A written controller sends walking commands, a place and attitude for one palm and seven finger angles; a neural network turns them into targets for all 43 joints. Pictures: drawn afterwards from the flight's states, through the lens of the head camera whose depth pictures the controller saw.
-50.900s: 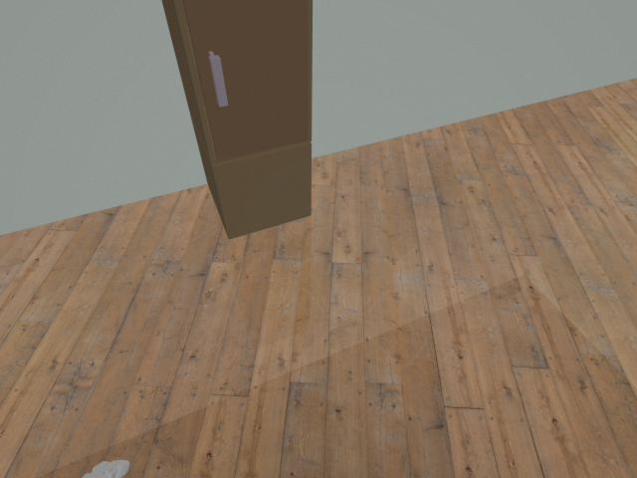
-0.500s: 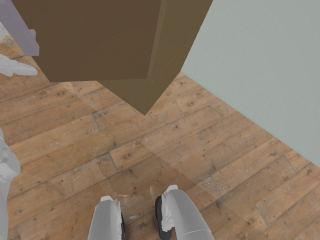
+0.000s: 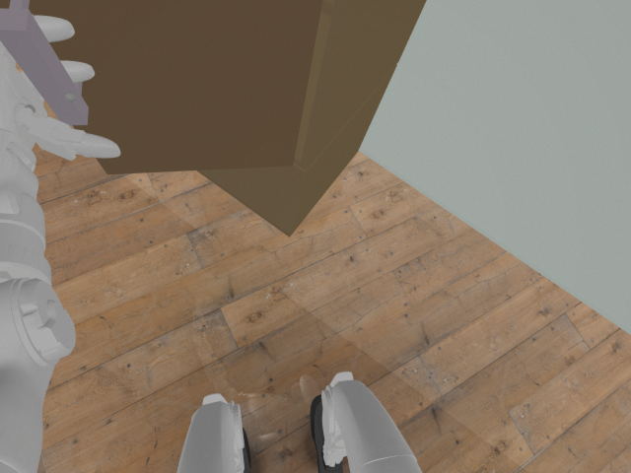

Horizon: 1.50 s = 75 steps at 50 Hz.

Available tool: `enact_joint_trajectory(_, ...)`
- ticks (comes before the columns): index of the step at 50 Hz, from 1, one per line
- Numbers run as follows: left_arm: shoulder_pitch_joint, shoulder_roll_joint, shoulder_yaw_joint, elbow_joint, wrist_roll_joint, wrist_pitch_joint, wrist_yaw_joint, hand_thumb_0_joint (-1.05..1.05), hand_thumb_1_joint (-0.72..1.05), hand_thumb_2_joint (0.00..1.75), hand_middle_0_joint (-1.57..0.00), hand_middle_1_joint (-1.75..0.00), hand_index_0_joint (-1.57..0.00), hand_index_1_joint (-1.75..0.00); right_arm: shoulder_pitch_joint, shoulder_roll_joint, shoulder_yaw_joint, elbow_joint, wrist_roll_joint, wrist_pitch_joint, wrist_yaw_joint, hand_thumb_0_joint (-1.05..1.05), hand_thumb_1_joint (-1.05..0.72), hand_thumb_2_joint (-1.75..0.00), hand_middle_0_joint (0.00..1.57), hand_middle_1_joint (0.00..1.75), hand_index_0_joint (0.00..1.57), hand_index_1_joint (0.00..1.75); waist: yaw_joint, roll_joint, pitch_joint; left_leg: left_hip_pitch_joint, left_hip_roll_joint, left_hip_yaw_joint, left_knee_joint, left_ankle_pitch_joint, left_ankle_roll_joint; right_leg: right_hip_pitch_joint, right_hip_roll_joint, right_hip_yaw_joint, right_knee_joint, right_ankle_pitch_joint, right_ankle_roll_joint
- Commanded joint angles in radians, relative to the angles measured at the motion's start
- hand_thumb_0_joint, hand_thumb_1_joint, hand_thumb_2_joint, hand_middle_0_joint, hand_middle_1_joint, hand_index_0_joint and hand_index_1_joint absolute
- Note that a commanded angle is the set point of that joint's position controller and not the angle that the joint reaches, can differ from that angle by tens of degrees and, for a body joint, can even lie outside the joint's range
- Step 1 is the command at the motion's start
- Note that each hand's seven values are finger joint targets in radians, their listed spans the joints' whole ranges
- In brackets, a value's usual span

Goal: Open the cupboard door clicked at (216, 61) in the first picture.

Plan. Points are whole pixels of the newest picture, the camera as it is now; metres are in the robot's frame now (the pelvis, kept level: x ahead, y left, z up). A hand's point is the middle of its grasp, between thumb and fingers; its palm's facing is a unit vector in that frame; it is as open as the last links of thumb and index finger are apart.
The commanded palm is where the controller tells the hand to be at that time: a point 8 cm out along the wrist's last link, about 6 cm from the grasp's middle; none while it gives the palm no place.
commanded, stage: slide the fingers in behind the handle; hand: left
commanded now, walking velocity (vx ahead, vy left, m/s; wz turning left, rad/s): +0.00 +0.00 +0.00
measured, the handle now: (50, 59) +0.59 +0.24 +0.06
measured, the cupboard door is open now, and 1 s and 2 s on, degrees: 43 43 65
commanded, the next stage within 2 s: close the thumb around the handle in 0.44 s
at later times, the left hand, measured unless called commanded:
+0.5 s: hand (66, 100) +0.53 +0.22 +0.06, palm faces +0.03 -1.00 -0.01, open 14.0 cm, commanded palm +0.51 +0.25 +0.06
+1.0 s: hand (65, 99) +0.53 +0.22 +0.06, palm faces +0.04 -1.00 -0.02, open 8.5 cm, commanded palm +0.51 +0.25 +0.06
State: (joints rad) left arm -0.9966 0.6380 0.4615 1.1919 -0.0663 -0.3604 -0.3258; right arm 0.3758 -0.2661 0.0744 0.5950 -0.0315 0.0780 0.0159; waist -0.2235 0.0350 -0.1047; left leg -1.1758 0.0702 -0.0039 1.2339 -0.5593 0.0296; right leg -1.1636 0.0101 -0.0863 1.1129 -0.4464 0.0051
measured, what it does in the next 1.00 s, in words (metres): stands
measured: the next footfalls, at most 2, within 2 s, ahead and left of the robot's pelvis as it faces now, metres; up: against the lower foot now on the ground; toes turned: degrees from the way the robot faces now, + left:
none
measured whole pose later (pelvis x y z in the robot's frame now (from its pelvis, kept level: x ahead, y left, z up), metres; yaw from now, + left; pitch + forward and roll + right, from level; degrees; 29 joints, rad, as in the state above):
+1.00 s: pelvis +0.00 +0.00 +0.00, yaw +1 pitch +28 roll -5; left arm -0.99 0.62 0.43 1.19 -0.08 -0.40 -0.30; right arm 0.37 -0.27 0.06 0.62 -0.03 0.08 0.02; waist -0.21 0.03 -0.10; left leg -1.17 0.06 -0.01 1.23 -0.55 0.03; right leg -1.15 0.01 -0.09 1.12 -0.45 0.00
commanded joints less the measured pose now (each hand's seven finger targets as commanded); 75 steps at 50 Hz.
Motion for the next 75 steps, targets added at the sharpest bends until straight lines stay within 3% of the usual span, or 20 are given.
enact_joint_trajectory(1,-0.419,0.299,0.052,-0.214,-0.003,-0.084,0.028,0.00,-0.50,0.30,-0.30,-1.20,-0.30,-1.20,0.219,-0.200,-0.078,-0.022,0.000,-0.004,-0.016,0.00,-0.90,-0.90,0.20,0.30,0.20,0.30,-0.002,0.188,-0.554,0.417,-0.027,-0.075,-0.123,0.512,-0.002,0.262,0.042,0.036,-0.082,0.323,-0.023)
enact_joint_trajectory(3,-0.416,0.251,0.021,-0.232,-0.001,-0.101,0.030,0.00,-0.50,0.30,-0.30,-1.20,-0.30,-1.20,0.218,-0.194,-0.082,-0.019,-0.003,-0.006,-0.011,0.00,-0.90,-0.90,0.20,0.30,0.20,0.30,-0.002,0.215,-0.571,0.459,-0.026,-0.080,-0.123,0.540,-0.008,0.245,0.041,0.033,-0.082,0.324,-0.025)
enact_joint_trajectory(7,-0.425,0.249,0.019,-0.201,-0.007,-0.106,0.020,0.00,-0.50,0.30,-0.30,-1.20,-0.30,-1.20,0.219,-0.199,-0.082,-0.012,-0.001,-0.003,-0.013,0.00,-0.90,-0.90,0.20,0.30,0.20,0.30,-0.014,0.176,-0.552,0.432,-0.026,-0.082,-0.122,0.514,-0.005,0.246,0.042,0.032,-0.081,0.313,-0.023)
enact_joint_trajectory(17,-0.401,0.265,0.041,-0.246,-0.017,-0.115,0.015,0.00,-0.50,0.30,-0.30,-1.20,-0.30,-1.20,0.216,-0.199,-0.087,-0.014,-0.001,-0.002,-0.015,0.00,-0.90,-0.90,0.20,0.30,0.20,0.30,0.005,0.208,-0.609,0.482,-0.025,-0.082,-0.121,0.570,-0.010,0.262,0.041,0.032,-0.079,0.346,-0.024)
enact_joint_trajectory(21,-0.374,0.216,0.009,-0.225,-0.023,-0.109,0.012,0.00,-0.50,0.30,-0.30,-1.20,-0.30,-1.20,0.210,-0.197,-0.088,-0.013,0.003,-0.001,-0.012,0.00,-0.90,-0.90,0.20,0.30,0.20,0.30,0.002,0.195,-0.565,0.483,-0.025,-0.084,-0.133,0.558,-0.012,0.248,0.042,0.027,-0.089,0.330,-0.024)
enact_joint_trajectory(27,-0.403,0.196,-0.018,-0.206,-0.015,-0.105,0.018,0.00,-0.50,0.30,-0.30,-1.20,-0.30,-1.20,0.207,-0.197,-0.086,-0.005,0.004,-0.002,-0.017,0.00,-0.90,-0.90,0.20,0.30,0.20,0.30,-0.008,0.190,-0.529,0.468,-0.027,-0.085,-0.139,0.501,-0.009,0.221,0.041,0.028,-0.096,0.284,-0.025)
enact_joint_trajectory(29,-0.420,0.200,-0.015,-0.189,-0.018,-0.105,0.022,0.00,-0.39,0.35,-0.31,-1.21,-0.31,-1.21,0.206,-0.199,-0.085,-0.003,0.002,-0.006,-0.018,0.00,-0.90,-0.90,0.20,0.30,0.20,0.30,-0.022,0.163,-0.497,0.435,-0.028,-0.080,-0.136,0.469,-0.004,0.224,0.041,0.032,-0.102,0.274,-0.022)
enact_joint_trajectory(31,-0.422,0.238,0.013,-0.213,-0.016,-0.121,0.020,0.00,-0.28,0.40,-0.32,-1.22,-0.32,-1.22,0.210,-0.202,-0.087,-0.004,0.000,-0.007,-0.019,0.00,-0.90,-0.90,0.20,0.30,0.20,0.30,-0.003,0.188,-0.550,0.464,-0.029,-0.087,-0.134,0.510,-0.009,0.238,0.039,0.032,-0.089,0.296,-0.027)
enact_joint_trajectory(32,-0.399,0.222,0.003,-0.205,-0.014,-0.122,0.018,0.00,-0.22,0.42,-0.32,-1.23,-0.32,-1.23,0.205,-0.198,-0.086,-0.010,0.000,-0.008,-0.017,0.00,-0.90,-0.90,0.20,0.30,0.20,0.30,0.004,0.208,-0.570,0.468,-0.032,-0.081,-0.128,0.513,-0.010,0.237,0.039,0.035,-0.086,0.297,-0.027)
enact_joint_trajectory(35,-0.429,0.179,-0.033,-0.187,-0.017,-0.119,0.016,0.00,-0.05,0.49,-0.33,-1.25,-0.33,-1.25,0.209,-0.196,-0.084,-0.002,-0.001,-0.009,-0.018,0.00,-0.90,-0.90,0.20,0.30,0.20,0.30,-0.020,0.193,-0.518,0.472,-0.026,-0.091,-0.129,0.506,-0.009,0.193,0.040,0.026,-0.087,0.276,-0.027)
enact_joint_trajectory(41,-0.429,0.187,-0.027,-0.207,-0.014,-0.117,0.017,0.00,0.28,0.64,-0.36,-1.28,-0.36,-1.28,0.211,-0.199,-0.088,0.000,-0.002,-0.006,-0.016,0.00,-0.90,-0.90,0.20,0.30,0.20,0.30,-0.009,0.202,-0.584,0.492,-0.028,-0.093,-0.124,0.529,-0.012,0.215,0.040,0.028,-0.084,0.294,-0.026)
enact_joint_trajectory(45,-0.411,0.194,-0.016,-0.224,-0.022,-0.115,0.014,0.00,0.51,0.73,-0.37,-1.31,-0.37,-1.31,0.212,-0.198,-0.088,-0.003,-0.001,-0.007,-0.016,0.00,-0.90,-0.90,0.20,0.30,0.20,0.30,-0.005,0.198,-0.586,0.492,-0.028,-0.090,-0.126,0.545,-0.009,0.234,0.041,0.029,-0.085,0.316,-0.028)
enact_joint_trajectory(49,-0.422,0.182,-0.031,-0.204,-0.017,-0.107,0.016,0.00,0.73,0.83,-0.39,-1.33,-0.39,-1.33,0.207,-0.197,-0.087,0.002,0.000,-0.005,-0.016,0.00,-0.90,-0.90,0.20,0.30,0.20,0.30,-0.012,0.188,-0.540,0.467,-0.028,-0.088,-0.132,0.502,-0.008,0.223,0.041,0.029,-0.095,0.289,-0.025)
enact_joint_trajectory(52,-0.422,0.199,-0.022,-0.217,-0.016,-0.115,0.015,0.00,0.90,0.90,-0.40,-1.35,-0.40,-1.35,0.211,-0.197,-0.088,0.004,-0.001,-0.006,-0.018,0.00,-0.90,-0.90,0.20,0.30,0.20,0.30,-0.010,0.204,-0.563,0.482,-0.028,-0.084,-0.128,0.531,-0.009,0.232,0.039,0.032,-0.092,0.314,-0.025)
enact_joint_trajectory(57,-0.409,0.171,-0.039,-0.203,-0.019,-0.117,0.014,0.00,0.90,0.90,-0.40,-1.35,-0.40,-1.35,0.211,-0.196,-0.088,0.007,-0.001,-0.004,-0.015,0.00,-0.90,-0.90,0.20,0.30,0.20,0.30,-0.012,0.203,-0.541,0.493,-0.026,-0.090,-0.130,0.540,-0.012,0.208,0.042,0.026,-0.093,0.303,-0.026)
enact_joint_trajectory(59,-0.420,0.192,-0.030,-0.178,-0.013,-0.108,0.015,0.00,0.90,0.90,-0.40,-1.35,-0.40,-1.35,0.210,-0.199,-0.087,0.006,0.001,-0.004,-0.017,0.00,-0.90,-0.90,0.20,0.30,0.20,0.30,-0.021,0.156,-0.515,0.437,-0.030,-0.082,-0.129,0.480,-0.004,0.230,0.042,0.033,-0.100,0.287,-0.023)
enact_joint_trajectory(63,-0.415,0.229,0.000,-0.187,-0.011,-0.112,0.013,0.00,0.90,0.90,-0.40,-1.35,-0.40,-1.35,0.213,-0.199,-0.086,0.002,0.000,-0.007,-0.020,0.00,-0.90,-0.90,0.20,0.30,0.20,0.30,-0.009,0.177,-0.558,0.434,-0.033,-0.077,-0.122,0.501,-0.002,0.259,0.040,0.039,-0.090,0.317,-0.025)
enact_joint_trajectory(67,-0.409,0.195,-0.020,-0.197,-0.017,-0.113,0.008,0.00,0.90,0.90,-0.40,-1.35,-0.40,-1.35,0.211,-0.193,-0.086,0.000,0.000,-0.005,-0.017,0.00,-0.90,-0.90,0.20,0.30,0.20,0.30,-0.007,0.195,-0.558,0.465,-0.029,-0.083,-0.123,0.535,-0.008,0.241,0.041,0.031,-0.086,0.325,-0.025)
enact_joint_trajectory(68,-0.386,0.277,0.035,-0.190,-0.009,-0.112,0.009,0.00,0.90,0.90,-0.40,-1.35,-0.40,-1.35,0.210,-0.203,-0.084,-0.002,0.001,-0.001,-0.021,0.00,-0.90,-0.90,0.20,0.30,0.20,0.30,0.011,0.189,-0.560,0.444,-0.029,-0.080,-0.121,0.525,-0.007,0.259,0.039,0.036,-0.084,0.320,-0.027)
enact_joint_trajectory(75,-0.214,0.223,0.029,-0.277,-0.045,-0.114,-0.013,0.00,0.90,0.90,-0.40,-1.35,-0.40,-1.35,0.188,-0.192,-0.089,-0.047,0.011,0.001,-0.012,0.00,-0.90,-0.90,0.20,0.30,0.20,0.30,0.058,0.178,-0.600,0.471,-0.033,-0.064,-0.148,0.568,-0.007,0.341,0.042,0.036,-0.089,0.377,-0.028)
